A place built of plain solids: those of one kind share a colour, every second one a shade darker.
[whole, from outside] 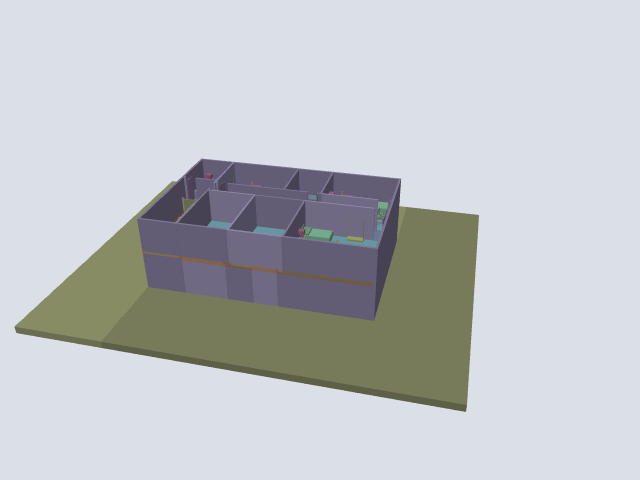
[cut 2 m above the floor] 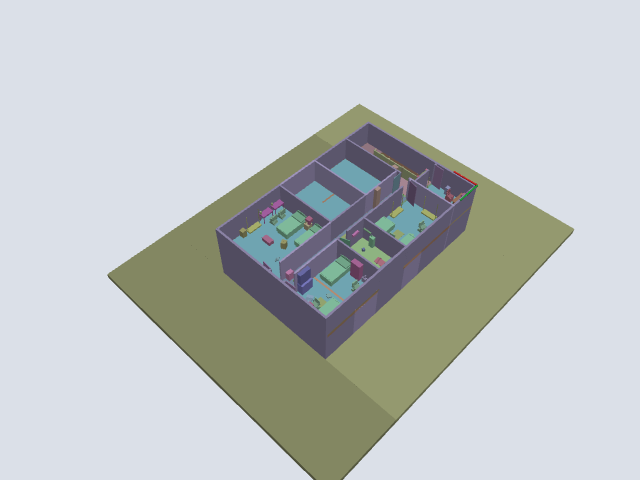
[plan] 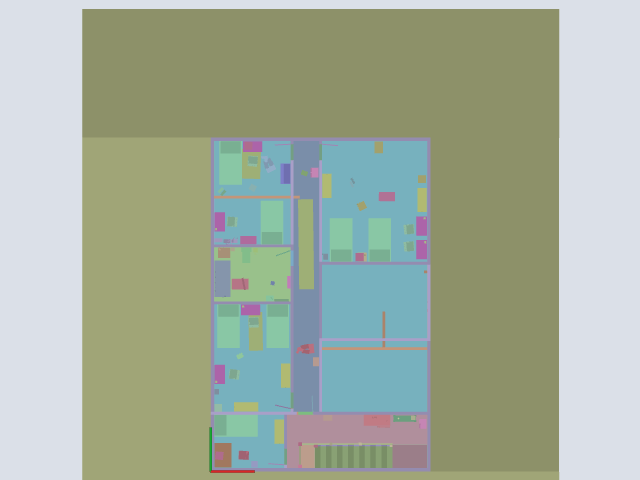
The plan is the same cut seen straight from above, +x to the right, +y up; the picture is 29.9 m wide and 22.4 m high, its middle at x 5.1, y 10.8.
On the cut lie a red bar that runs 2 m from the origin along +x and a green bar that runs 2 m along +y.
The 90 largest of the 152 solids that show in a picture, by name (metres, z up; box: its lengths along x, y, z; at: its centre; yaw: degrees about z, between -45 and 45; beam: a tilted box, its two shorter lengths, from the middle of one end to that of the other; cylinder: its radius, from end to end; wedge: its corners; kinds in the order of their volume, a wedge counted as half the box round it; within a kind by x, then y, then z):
{
 "under_1": {"box": [6.0, 15.58, 0.5], "at": [-3.0, 7.79, -0.33]},
 "under_2": {"box": [22.26, 6.0, 0.5], "at": [5.13, -3.0, -0.33]},
 "under_3": {"box": [22.26, 6.0, 0.5], "at": [5.13, 18.58, -0.33]},
 "under_4": {"box": [6.0, 15.58, 0.5], "at": [13.26, 7.79, -0.33]},
 "under_foot_1": {"box": [10.26, 15.58, 0.5], "at": [5.13, 7.79, -0.43]},
 "wall_1": {"box": [0.16, 2.49, 5.49], "at": [0.08, 1.41, 2.44]},
 "wall_2": {"box": [0.16, 3.14, 2.77], "at": [0.08, 4.35, 1.08]},
 "wall_3": {"box": [0.16, 5.02, 2.42], "at": [0.08, 5.29, 3.98]},
 "wall_4": {"box": [0.16, 1.75, 2.77], "at": [0.08, 6.92, 1.08]},
 "wall_5": {"box": [0.16, 2.53, 5.49], "at": [0.08, 9.2, 2.44]},
 "wall_6": {"box": [0.16, 2.15, 2.77], "at": [0.08, 11.66, 1.08]},
 "wall_7": {"box": [0.16, 4.83, 2.42], "at": [0.08, 13.01, 3.98]},
 "wall_8": {"box": [0.16, 2.55, 2.77], "at": [0.08, 14.14, 1.08]},
 "wall_9": {"box": [3.86, 0.13, 5.49], "at": [1.93, 7.87, 2.44]},
 "wall_10": {"box": [3.86, 0.13, 5.49], "at": [1.93, 10.53, 2.44]},
 "wall_11": {"box": [4.01, 0.13, 2.42], "at": [2.0, 2.71, 3.98]},
 "wall_12": {"box": [0.13, 1.59, 2.42], "at": [3.49, 1.85, 3.98]},
 "wall_13": {"box": [0.13, 4.12, 2.42], "at": [3.79, 5.74, 3.98]},
 "wall_14": {"box": [0.13, 1.66, 5.49], "at": [3.79, 8.76, 2.44]},
 "wall_15": {"box": [0.13, 3.93, 2.42], "at": [3.79, 12.55, 3.98]},
 "wall_16": {"box": [0.13, 3.31, 2.42], "at": [5.12, 4.43, 3.98]},
 "wall_17": {"box": [0.13, 3.44, 2.42], "at": [5.12, 7.93, 3.98]},
 "wall_18": {"box": [0.13, 4.74, 2.42], "at": [5.12, 12.15, 3.98]},
 "wall_19": {"box": [10.26, 0.16, 5.49], "at": [5.13, 0.08, 2.44]},
 "wall_20": {"box": [10.26, 0.16, 5.49], "at": [5.13, 15.5, 2.44]},
 "wall_21": {"box": [5.5, 0.13, 2.42], "at": [7.51, 2.71, 3.98]},
 "wall_22": {"box": [5.43, 0.13, 2.77], "at": [7.54, 2.71, 1.08]},
 "wall_23": {"box": [5.2, 0.13, 2.77], "at": [7.66, 5.74, 1.08]},
 "wall_24": {"box": [5.2, 0.13, 2.42], "at": [7.66, 6.15, 3.98]},
 "wall_25": {"box": [5.2, 0.13, 2.42], "at": [7.66, 9.71, 3.98]},
 "wall_26": {"box": [2.24, 0.13, 2.77], "at": [9.14, 7.53, 1.08]},
 "wall_27": {"box": [0.31, 0.13, 2.77], "at": [10.11, 9.31, 1.08]},
 "wall_28": {"box": [0.16, 2.49, 5.49], "at": [10.18, 1.41, 2.44]},
 "wall_29": {"box": [0.16, 2.89, 2.77], "at": [10.18, 4.22, 1.08]},
 "wall_30": {"box": [0.16, 3.31, 2.42], "at": [10.18, 4.43, 3.98]},
 "wall_31": {"box": [0.16, 1.66, 2.77], "at": [10.18, 6.63, 1.08]},
 "wall_32": {"box": [0.16, 3.44, 2.42], "at": [10.18, 7.93, 3.98]},
 "wall_33": {"box": [0.16, 1.66, 2.77], "at": [10.18, 8.42, 1.08]},
 "wall_34": {"box": [0.16, 6.04, 2.77], "at": [10.18, 12.4, 1.08]},
 "wall_35": {"box": [0.16, 5.64, 2.42], "at": [10.18, 12.6, 3.98]},
 "stair_1": {"box": [3.62, 1.08, 0.48], "at": [6.67, 0.7, -0.06]},
 "stair_2": {"box": [3.36, 1.08, 0.67], "at": [6.8, 0.7, 0.03]},
 "stair_3": {"box": [3.1, 1.08, 0.85], "at": [6.93, 0.7, 0.13]},
 "stair_4": {"box": [2.84, 1.08, 1.04], "at": [7.06, 0.7, 0.22]},
 "stair_5": {"box": [2.59, 1.08, 1.22], "at": [7.19, 0.7, 0.31]},
 "stair_6": {"box": [2.33, 1.08, 1.41], "at": [7.32, 0.7, 0.4]},
 "stair_7": {"box": [2.07, 1.08, 1.59], "at": [7.45, 0.7, 0.5]},
 "stair_8": {"box": [1.81, 1.08, 1.78], "at": [7.57, 0.7, 0.59]},
 "stair_9": {"box": [1.55, 1.08, 1.96], "at": [7.7, 0.7, 0.68]},
 "stair_10": {"box": [1.29, 1.08, 2.15], "at": [7.83, 0.7, 0.77]},
 "stair_11": {"box": [1.03, 1.08, 2.33], "at": [7.96, 0.7, 0.87]},
 "stair_12": {"box": [0.78, 1.08, 2.52], "at": [8.09, 0.7, 0.96]},
 "stair_13": {"box": [0.52, 1.08, 2.7], "at": [8.22, 0.7, 1.05]},
 "stair_14": {"box": [0.26, 1.08, 2.89], "at": [8.35, 0.7, 1.14]},
 "upper_floor_room_1": {"box": [3.27, 2.49, 0.16], "at": [1.79, 1.41, 2.69]},
 "upper_floor_room_2": {"box": [3.57, 5.02, 0.16], "at": [1.95, 5.29, 2.69]},
 "upper_floor_room_3": {"box": [3.57, 4.83, 0.16], "at": [1.95, 13.01, 2.69]},
 "upper_floor_room_4": {"box": [4.91, 3.31, 0.16], "at": [7.64, 4.43, 2.69]},
 "upper_floor_room_5": {"box": [4.91, 3.44, 0.16], "at": [7.64, 7.93, 2.69]},
 "upper_floor_room_6": {"box": [4.91, 5.64, 0.16], "at": [7.64, 12.6, 2.69]},
 "child_bed_1": {"box": [1.06, 2.06, 0.4], "at": [0.83, 6.79, 3.15]},
 "child_bed_2": {"box": [1.06, 2.06, 0.4], "at": [0.93, 14.41, 3.15]},
 "child_bed_3": {"box": [2.06, 1.06, 0.4], "at": [1.17, 2.15, 3.15]},
 "child_bed_4": {"box": [1.06, 2.06, 0.4], "at": [2.86, 11.6, 3.15]},
 "child_bed_5": {"box": [1.06, 2.06, 0.4], "at": [3.13, 6.79, 3.15]},
 "child_bed_6": {"box": [1.06, 2.06, 0.4], "at": [6.09, 10.79, 3.15]},
 "child_bed_7": {"box": [1.06, 2.06, 0.4], "at": [7.89, 10.79, 3.15]},
 "upper_floor_corr_1": {"box": [1.2, 12.64, 0.16], "at": [4.46, 9.1, 2.69]},
 "upper_floor_landing_1": {"box": [0.65, 1.08, 0.16], "at": [3.88, 0.7, 2.69]},
 "upper_floor_landing_2": {"box": [6.54, 1.41, 0.16], "at": [6.83, 1.95, 2.69]},
 "upper_floor_landing_3": {"box": [1.62, 1.08, 0.16], "at": [9.29, 0.7, 2.69]},
 "wall_band_1": {"box": [0.16, 3.14, 0.31], "at": [0.08, 4.35, 2.62]},
 "wall_band_2": {"box": [4.16, 0.13, 0.31], "at": [2.08, 12.8, 2.62]},
 "wall_band_3": {"box": [10.26, 0.16, 0.31], "at": [5.13, 0.08, 2.62]},
 "wall_band_4": {"box": [5.2, 0.13, 0.31], "at": [7.66, 5.74, 2.62]},
 "wall_band_5": {"box": [0.16, 2.89, 0.31], "at": [10.18, 4.22, 2.62]},
 "wall_band_6": {"box": [0.16, 6.04, 0.31], "at": [10.18, 12.4, 2.62]},
 "upper_floor_wash_1": {"box": [3.57, 2.53, 0.16], "at": [1.95, 9.2, 2.69]},
 "floor_stair_hall_1": {"box": [1.3, 1.08, 0.6], "at": [4.21, 0.7, -0.3]},
 "tall_cupboard_1": {"box": [0.47, 0.96, 0.89], "at": [3.48, 13.89, 3.21]},
 "tall_cupboard_2": {"box": [0.3, 0.92, 0.99], "at": [3.56, 13.89, 4.15]},
 "chest_drawers_1": {"box": [1.24, 0.5, 1.03], "at": [7.76, 2.39, 3.29]},
 "bathtub_1": {"box": [0.76, 1.7, 0.41], "at": [0.55, 8.99, 2.97]},
 "billy_1": {"box": [0.28, 0.42, 2.02], "at": [4.91, 5.12, 3.78]},
 "billy_2": {"box": [0.42, 0.28, 2.02], "at": [5.46, 2.5, 3.78]},
 "flat_shelf_1": {"box": [0.76, 0.39, 1.46], "at": [1.76, 10.79, 3.5]},
 "stair_guard_1": {"box": [4.27, 0.08, 0.95], "at": [6.34, 1.28, 3.25]},
 "wall_foot_1": {"box": [0.16, 4.83, 0.17], "at": [0.08, 13.01, 2.7]},
 "wall_foot_2": {"box": [0.16, 5.64, 0.17], "at": [10.18, 12.6, 2.7]},
 "rug_1": {"box": [0.7, 4.2, 0.08], "at": [4.45, 10.6, 2.74], "yaw": 0.7}
}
